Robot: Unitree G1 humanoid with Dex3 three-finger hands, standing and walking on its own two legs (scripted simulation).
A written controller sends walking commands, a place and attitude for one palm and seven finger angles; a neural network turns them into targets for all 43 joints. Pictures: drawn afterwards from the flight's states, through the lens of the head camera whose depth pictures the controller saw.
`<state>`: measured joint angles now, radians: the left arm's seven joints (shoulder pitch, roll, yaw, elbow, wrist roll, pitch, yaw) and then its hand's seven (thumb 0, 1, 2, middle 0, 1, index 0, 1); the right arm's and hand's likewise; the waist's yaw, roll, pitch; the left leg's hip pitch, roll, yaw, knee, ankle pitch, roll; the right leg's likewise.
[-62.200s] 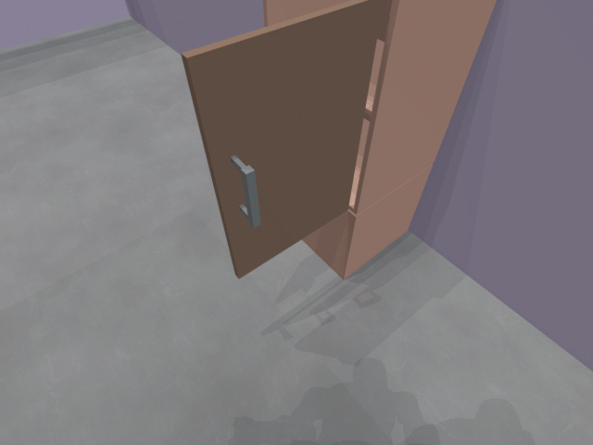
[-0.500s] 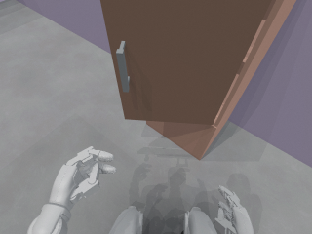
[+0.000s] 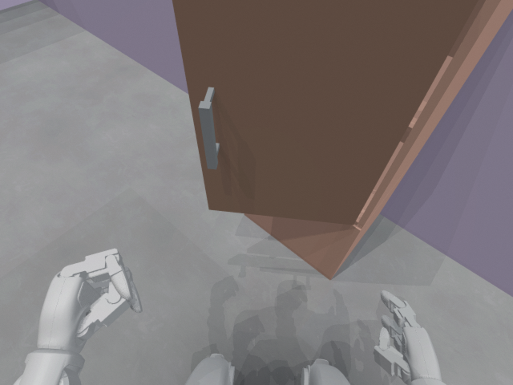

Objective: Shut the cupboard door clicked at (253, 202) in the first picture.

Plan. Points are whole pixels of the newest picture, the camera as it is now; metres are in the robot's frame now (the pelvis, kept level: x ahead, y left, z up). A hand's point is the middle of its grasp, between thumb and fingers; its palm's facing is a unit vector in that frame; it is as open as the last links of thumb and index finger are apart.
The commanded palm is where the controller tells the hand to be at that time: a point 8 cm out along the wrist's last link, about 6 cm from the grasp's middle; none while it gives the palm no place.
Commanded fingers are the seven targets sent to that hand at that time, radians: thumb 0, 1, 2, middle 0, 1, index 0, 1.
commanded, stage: raise the hand and make a fist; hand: left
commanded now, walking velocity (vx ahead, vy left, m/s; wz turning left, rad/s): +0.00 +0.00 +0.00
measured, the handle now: (211, 131) +0.53 +0.13 +0.07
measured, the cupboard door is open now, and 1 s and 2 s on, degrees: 35 35 35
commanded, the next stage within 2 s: bring the fist close to the handle in 0.66 s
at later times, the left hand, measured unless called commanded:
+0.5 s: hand (154, 295) +0.23 +0.16 +0.06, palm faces -0.08 -1.00 -0.03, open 3.1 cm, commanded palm +0.21 +0.22 +0.07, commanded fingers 0.00 0.90 0.90 -1.30 -1.50 -1.30 -1.50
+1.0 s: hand (152, 266) +0.26 +0.17 +0.07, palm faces -0.07 -1.00 -0.01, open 3.1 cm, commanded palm +0.25 +0.21 +0.07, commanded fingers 0.00 0.90 0.90 -1.30 -1.50 -1.30 -1.50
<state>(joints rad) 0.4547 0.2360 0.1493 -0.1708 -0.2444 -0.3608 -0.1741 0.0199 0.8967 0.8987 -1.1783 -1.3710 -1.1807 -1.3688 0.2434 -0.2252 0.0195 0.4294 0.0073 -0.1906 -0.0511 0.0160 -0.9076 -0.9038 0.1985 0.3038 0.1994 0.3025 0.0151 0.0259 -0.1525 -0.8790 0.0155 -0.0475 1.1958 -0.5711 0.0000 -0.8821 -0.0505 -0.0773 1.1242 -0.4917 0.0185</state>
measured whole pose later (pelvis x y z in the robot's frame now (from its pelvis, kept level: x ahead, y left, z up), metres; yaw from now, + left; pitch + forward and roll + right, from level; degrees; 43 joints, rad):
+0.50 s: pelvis +0.00 -0.02 +0.01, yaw -1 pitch +14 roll -1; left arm 0.38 0.24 0.16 -0.03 -0.29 -0.31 -0.32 0.02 0.90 0.90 -1.30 -1.50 -1.30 -1.50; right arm 0.28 -0.25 0.00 0.47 0.02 -0.17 -0.07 0.02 -0.91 -0.90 0.20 0.30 0.20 0.30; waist 0.00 0.03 -0.14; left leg -0.84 0.03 -0.04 1.15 -0.56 -0.02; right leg -0.86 -0.04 -0.07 1.11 -0.49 0.00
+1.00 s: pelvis -0.02 +0.00 +0.00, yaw +0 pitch +14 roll -3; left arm 0.13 0.23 0.13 0.05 -0.26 -0.34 -0.25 0.02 0.90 0.90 -1.30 -1.50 -1.30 -1.50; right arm 0.24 -0.25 0.04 0.50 0.02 -0.19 -0.07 0.02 -0.91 -0.90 0.20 0.30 0.20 0.30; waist 0.00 0.03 -0.12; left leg -0.91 0.01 -0.05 1.22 -0.56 0.00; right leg -0.91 -0.05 -0.08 1.14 -0.48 0.02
